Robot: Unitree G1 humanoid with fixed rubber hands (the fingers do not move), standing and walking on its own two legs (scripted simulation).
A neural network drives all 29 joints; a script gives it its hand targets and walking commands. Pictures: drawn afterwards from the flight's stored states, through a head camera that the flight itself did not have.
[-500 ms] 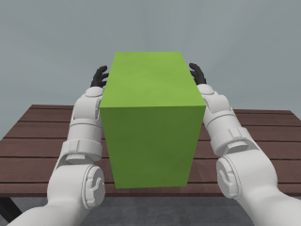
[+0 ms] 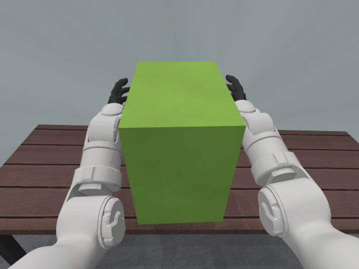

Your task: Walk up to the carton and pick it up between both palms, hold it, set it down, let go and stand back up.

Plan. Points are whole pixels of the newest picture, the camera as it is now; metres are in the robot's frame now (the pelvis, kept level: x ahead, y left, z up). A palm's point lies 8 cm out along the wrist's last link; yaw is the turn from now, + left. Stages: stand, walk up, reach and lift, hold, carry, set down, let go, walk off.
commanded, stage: hold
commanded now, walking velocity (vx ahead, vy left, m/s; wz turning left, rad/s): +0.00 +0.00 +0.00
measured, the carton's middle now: (178, 138) +0.35 +0.01 +0.18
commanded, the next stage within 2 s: none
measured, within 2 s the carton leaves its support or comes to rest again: neither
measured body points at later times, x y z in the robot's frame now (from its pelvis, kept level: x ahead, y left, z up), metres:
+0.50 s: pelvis +0.00 +0.00 +0.00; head -0.07 +0.01 +0.44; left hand +0.40 +0.15 +0.22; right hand +0.41 -0.12 +0.23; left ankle +0.05 +0.11 -0.74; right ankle +0.05 -0.13 -0.74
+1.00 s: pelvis +0.00 +0.00 +0.00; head -0.06 +0.01 +0.45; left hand +0.40 +0.15 +0.22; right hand +0.41 -0.12 +0.23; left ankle +0.05 +0.11 -0.74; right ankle +0.05 -0.13 -0.74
